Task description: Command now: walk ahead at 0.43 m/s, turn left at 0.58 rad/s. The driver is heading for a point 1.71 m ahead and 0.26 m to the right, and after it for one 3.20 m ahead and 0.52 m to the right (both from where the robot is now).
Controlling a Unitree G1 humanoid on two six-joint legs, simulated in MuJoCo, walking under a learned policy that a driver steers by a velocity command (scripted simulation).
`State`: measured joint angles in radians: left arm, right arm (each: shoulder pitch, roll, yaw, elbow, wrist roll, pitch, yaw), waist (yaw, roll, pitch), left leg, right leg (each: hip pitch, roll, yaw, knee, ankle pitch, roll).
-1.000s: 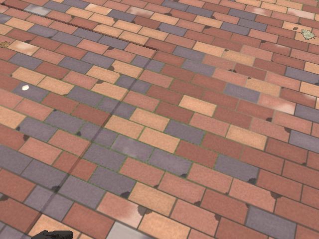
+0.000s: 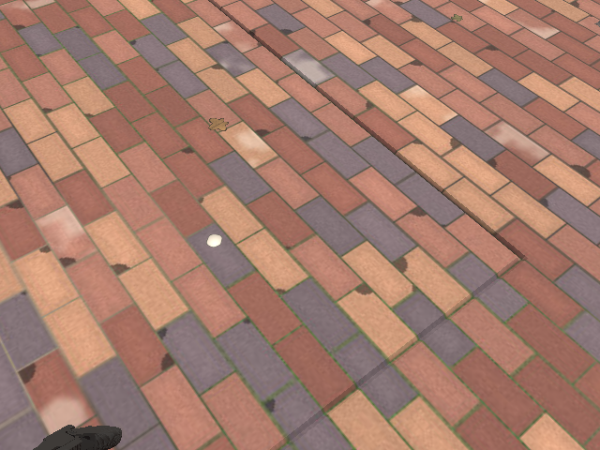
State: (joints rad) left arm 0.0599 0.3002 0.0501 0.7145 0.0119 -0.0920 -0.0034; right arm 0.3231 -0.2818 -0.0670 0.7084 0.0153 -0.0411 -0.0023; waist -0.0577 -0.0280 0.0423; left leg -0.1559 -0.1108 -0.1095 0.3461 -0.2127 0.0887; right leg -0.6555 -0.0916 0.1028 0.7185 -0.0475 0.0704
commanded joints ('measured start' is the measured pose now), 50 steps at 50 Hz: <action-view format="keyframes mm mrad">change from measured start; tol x32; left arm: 1 -96 58 10 -83 -6 -17 -8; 50 107 179 63 -94 -26 119 40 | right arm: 1 12 -185 -54 -49 5 -1 -15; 50 -229 -75 -31 -96 -15 38 -49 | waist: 1 -10 112 -34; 7 100 134 -167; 9 35 -316 -466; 28 61 247 -48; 36 73 131 -94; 38 107 -300 -111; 50 81 -96 -137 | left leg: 1 -112 186 -144 -58 276 118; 7 -35 127 -232 324 306 -5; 9 -432 -30 -78 882 -561 -105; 11 -520 75 -55 1017 -385 -148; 27 -55 334 -118 -18 -99 43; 34 -7 406 -23 130 423 62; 38 -472 75 129 691 -466 -157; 40 -522 118 1 889 -426 -146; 50 -384 93 11 519 -134 -193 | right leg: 1 175 94 -64 -150 144 4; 7 465 49 -11 -309 227 -103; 9 978 -403 531 -242 559 -385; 25 189 82 2 -265 -371 -119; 35 320 114 -184 -120 -211 -93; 38 576 -248 477 -385 391 -395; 50 532 -68 276 -362 84 -296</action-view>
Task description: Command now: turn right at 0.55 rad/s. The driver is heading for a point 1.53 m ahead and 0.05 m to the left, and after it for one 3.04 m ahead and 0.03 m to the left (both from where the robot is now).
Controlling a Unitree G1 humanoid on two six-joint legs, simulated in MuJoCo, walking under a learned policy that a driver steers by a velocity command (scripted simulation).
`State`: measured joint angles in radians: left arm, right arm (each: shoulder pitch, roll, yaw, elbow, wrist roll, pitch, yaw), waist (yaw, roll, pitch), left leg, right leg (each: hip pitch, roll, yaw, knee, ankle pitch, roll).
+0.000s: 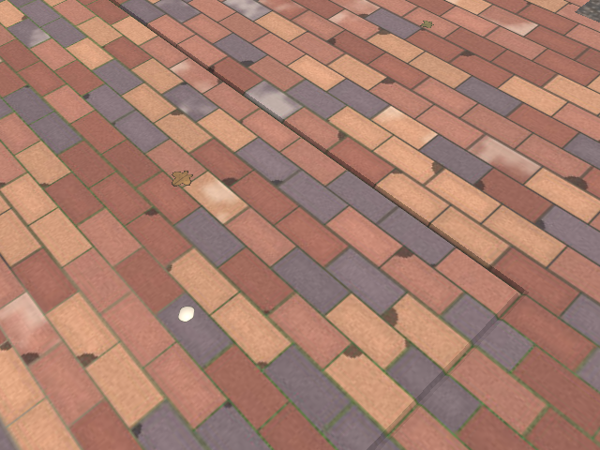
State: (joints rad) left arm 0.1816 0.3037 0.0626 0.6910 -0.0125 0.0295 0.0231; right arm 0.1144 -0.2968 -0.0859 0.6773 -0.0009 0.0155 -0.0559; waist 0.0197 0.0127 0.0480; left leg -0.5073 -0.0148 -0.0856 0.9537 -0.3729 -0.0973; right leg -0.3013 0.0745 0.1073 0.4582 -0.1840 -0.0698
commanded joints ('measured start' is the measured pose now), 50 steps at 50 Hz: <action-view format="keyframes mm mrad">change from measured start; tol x16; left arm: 1 -21 178 52 -75 0 0 13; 50 43 35 -13 130 19 -43 -7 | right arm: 1 -23 -63 -13 -65 3 -22 9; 50 101 -72 20 201 -4 -27 11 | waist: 1 6 -147 -136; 9 -35 -166 -146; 12 19 268 -99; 25 -14 152 -101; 28 -73 -169 -156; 50 -29 -22 -35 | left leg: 1 -6 -7 -15 -124 27 -6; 9 261 -19 18 -549 192 57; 12 342 379 -425 -665 523 338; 25 329 183 -126 -553 463 254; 28 292 53 32 -512 177 88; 50 348 58 30 -511 296 47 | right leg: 1 155 -231 289 -105 181 -156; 10 47 -141 341 33 79 -49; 12 -191 67 76 395 -467 64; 16 -224 5 95 683 -308 154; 22 -26 -60 -66 229 -278 173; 25 147 -52 -85 -125 17 126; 27 307 -206 74 -48 346 46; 30 96 -165 70 -80 -6 9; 50 87 -107 15 -72 77 34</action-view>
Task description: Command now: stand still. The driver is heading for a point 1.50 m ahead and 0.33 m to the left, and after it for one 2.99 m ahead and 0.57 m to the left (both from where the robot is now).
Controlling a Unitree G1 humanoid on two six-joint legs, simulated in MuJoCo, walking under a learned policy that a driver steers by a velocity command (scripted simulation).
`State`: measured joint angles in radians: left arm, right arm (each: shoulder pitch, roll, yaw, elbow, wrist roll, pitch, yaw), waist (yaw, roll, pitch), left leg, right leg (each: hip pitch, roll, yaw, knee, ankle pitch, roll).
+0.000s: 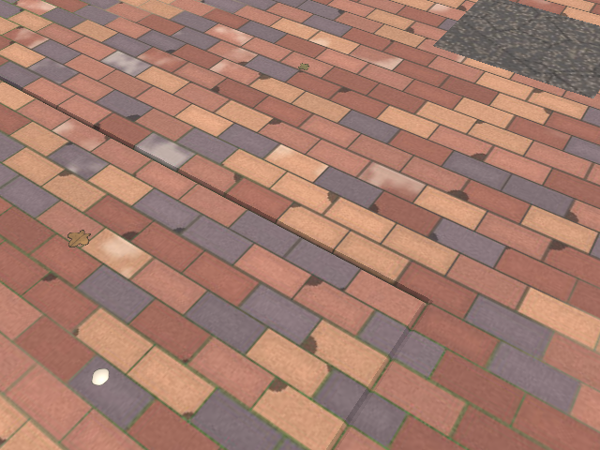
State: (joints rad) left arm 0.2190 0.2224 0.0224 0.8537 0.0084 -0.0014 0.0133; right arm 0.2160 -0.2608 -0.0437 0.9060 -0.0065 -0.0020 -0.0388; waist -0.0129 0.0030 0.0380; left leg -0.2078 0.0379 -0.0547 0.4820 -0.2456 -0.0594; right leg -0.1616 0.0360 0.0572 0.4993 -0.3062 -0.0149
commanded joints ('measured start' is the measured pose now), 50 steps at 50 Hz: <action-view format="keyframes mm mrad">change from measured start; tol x2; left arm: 1 7 116 27 -24 -2 -12 3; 24 69 104 10 131 -8 -8 18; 47 158 58 -8 207 -10 -5 26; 50 161 107 9 195 -24 -2 34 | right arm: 1 2 -108 -22 -19 2 -8 -7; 23 30 -79 -7 135 6 2 -15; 50 88 -36 12 186 16 -1 -17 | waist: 1 3 -12 -25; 45 9 -1 28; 47 9 -5 5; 50 19 -48 93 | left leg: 1 49 5 0 -41 170 9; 46 9 -25 21 -55 117 38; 47 19 -38 35 -54 26 40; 48 -1 -62 58 -31 -116 47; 49 -46 -82 75 1 -276 59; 50 -104 -83 72 24 -369 73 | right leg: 1 -51 -66 62 -113 204 -20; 11 -49 -50 37 -114 209 -11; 46 -81 -31 -3 -112 132 8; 47 -73 -23 -10 -121 31 5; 49 -122 -21 10 -132 -309 -31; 50 -159 -47 51 -155 -439 -58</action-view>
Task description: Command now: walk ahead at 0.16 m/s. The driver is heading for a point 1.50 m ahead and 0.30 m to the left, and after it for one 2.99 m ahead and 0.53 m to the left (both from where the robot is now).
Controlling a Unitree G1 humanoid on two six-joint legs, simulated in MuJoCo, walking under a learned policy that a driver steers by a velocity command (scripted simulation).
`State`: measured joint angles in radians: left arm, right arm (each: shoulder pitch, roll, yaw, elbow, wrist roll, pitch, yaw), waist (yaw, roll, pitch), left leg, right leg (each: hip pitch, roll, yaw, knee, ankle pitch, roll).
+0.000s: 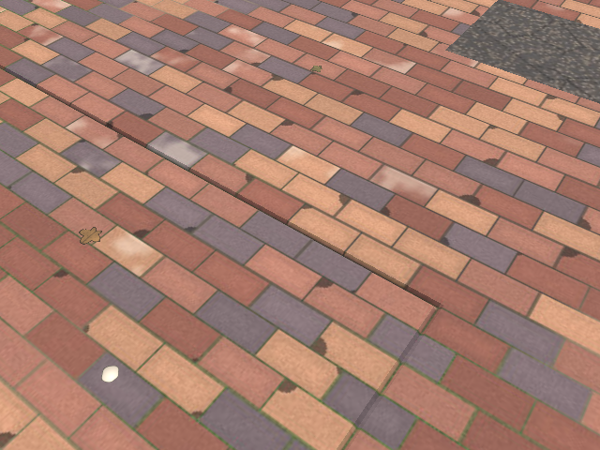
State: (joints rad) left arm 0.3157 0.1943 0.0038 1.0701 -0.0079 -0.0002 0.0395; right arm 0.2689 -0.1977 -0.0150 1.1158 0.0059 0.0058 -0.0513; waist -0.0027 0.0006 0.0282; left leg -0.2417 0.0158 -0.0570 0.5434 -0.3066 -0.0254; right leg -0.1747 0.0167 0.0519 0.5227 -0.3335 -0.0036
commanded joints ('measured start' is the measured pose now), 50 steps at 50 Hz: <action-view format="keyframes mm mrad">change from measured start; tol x32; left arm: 1 79 147 32 -26 -12 -11 7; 26 -435 103 28 -301 -26 -107 -82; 32 167 351 123 -152 -2 -96 -69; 50 76 212 66 -91 -11 -100 -34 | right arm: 1 19 -88 -14 -37 4 -21 -1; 10 444 -261 -68 36 7 -119 61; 32 367 -3 13 -125 -13 -88 47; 50 -276 -96 -33 -322 12 -108 62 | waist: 1 18 -69 135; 7 -76 -157 168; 10 -146 331 52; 26 -54 101 141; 32 125 -228 -416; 50 73 -39 64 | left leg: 1 -119 -56 71 -6 -316 49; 8 196 -3 21 -108 -58 108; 11 327 384 -688 -404 -268 303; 26 250 221 -38 -447 402 192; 30 283 186 38 -25 968 128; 33 -405 -59 -97 813 -232 63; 50 -389 87 56 51 423 28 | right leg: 1 -158 -71 119 -208 -477 -98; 7 -279 -205 280 -264 -388 -158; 12 -672 -58 56 687 -79 -74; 27 -396 -47 -88 16 327 -60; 30 12 31 -132 22 280 -127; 32 646 -390 566 -92 -73 -361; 39 -50 -215 152 -389 247 -228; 50 77 -211 20 -423 306 -205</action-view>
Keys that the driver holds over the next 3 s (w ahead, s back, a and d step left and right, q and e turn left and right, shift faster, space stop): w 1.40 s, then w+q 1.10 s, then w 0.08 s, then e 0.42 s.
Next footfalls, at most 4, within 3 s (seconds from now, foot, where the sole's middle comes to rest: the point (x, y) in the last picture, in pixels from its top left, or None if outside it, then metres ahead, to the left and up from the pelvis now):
0.62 right None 0.43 -0.10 -0.77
1.16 left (256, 361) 0.74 0.14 -0.77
1.70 right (343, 262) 1.05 -0.09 -0.77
2.22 left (231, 212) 1.24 0.24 -0.77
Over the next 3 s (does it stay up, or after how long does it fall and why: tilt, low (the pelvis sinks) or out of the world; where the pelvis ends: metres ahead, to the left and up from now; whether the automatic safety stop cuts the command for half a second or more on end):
stays up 1.45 0.24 0.00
